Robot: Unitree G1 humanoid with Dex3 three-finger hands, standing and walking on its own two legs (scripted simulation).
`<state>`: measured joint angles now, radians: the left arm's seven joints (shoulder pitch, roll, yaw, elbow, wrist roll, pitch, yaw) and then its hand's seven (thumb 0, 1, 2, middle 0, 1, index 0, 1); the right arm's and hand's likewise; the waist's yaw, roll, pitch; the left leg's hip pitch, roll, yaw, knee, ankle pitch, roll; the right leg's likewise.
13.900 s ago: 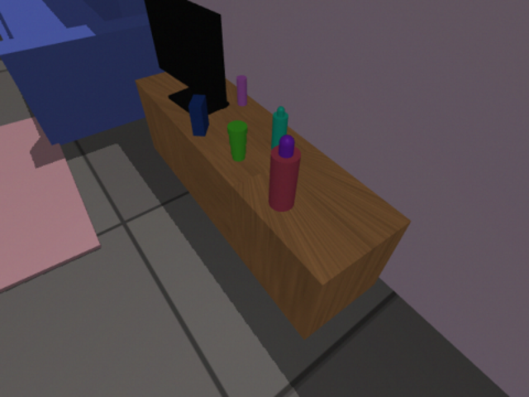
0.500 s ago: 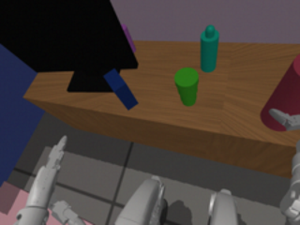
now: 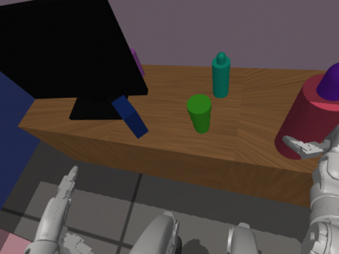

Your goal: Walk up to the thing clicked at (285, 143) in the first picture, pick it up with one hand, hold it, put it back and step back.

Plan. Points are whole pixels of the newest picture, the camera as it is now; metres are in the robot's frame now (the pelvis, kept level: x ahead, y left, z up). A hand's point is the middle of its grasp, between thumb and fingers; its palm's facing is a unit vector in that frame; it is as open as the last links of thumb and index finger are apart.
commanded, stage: lift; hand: right
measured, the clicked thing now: (313, 115) +0.46 -0.23 +0.02
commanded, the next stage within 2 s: hold in 1.18 s
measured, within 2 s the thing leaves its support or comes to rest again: neither
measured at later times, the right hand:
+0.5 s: hand (314, 135) +0.39 -0.21 +0.06, palm faces +0.29 +0.96 -0.02, open 11.9 cm
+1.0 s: hand (307, 138) +0.36 -0.18 +0.10, palm faces +0.27 +0.96 -0.01, open 11.9 cm
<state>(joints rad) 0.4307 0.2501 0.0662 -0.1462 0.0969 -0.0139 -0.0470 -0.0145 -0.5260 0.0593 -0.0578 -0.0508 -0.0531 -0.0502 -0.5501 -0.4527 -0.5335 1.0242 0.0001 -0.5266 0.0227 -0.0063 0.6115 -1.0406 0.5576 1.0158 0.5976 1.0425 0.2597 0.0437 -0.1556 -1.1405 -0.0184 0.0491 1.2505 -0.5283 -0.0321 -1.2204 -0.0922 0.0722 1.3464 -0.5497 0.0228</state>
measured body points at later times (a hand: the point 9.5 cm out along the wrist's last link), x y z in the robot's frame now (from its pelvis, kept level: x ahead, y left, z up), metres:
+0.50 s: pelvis +0.01 +0.00 +0.05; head +0.09 -0.03 +0.49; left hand +0.17 +0.26 +0.04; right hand +0.37 -0.26 +0.06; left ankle +0.03 +0.15 -0.61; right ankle +0.04 -0.12 -0.61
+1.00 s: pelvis +0.01 +0.01 +0.07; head +0.06 -0.01 +0.52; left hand +0.18 +0.27 +0.05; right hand +0.34 -0.23 +0.10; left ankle +0.03 +0.15 -0.61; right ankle +0.04 -0.12 -0.61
